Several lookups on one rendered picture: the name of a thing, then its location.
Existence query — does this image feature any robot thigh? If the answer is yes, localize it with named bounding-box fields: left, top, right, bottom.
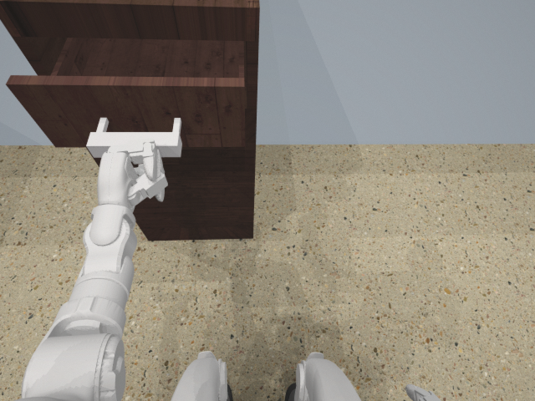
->
left=296, top=358, right=361, bottom=401
left=171, top=358, right=227, bottom=401

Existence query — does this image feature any right robot thigh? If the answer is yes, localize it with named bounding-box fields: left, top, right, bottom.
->
left=296, top=358, right=361, bottom=401

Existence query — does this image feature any handle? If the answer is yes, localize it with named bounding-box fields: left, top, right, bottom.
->
left=86, top=118, right=182, bottom=158

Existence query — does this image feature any robot left hand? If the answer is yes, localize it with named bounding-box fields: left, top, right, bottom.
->
left=97, top=138, right=168, bottom=213

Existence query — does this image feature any cabinet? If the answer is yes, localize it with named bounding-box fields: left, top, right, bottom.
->
left=0, top=0, right=260, bottom=241

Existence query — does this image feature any left robot upper arm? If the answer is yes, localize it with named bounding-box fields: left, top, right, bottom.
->
left=14, top=333, right=126, bottom=401

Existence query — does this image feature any robot right hand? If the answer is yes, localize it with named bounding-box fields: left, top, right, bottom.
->
left=405, top=384, right=441, bottom=401

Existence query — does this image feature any left robot thigh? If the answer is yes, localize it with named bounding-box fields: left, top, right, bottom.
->
left=171, top=358, right=227, bottom=401

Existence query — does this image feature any left robot forearm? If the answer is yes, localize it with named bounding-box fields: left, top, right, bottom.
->
left=21, top=204, right=137, bottom=398

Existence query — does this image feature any drawer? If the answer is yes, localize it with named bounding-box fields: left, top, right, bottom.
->
left=6, top=38, right=246, bottom=148

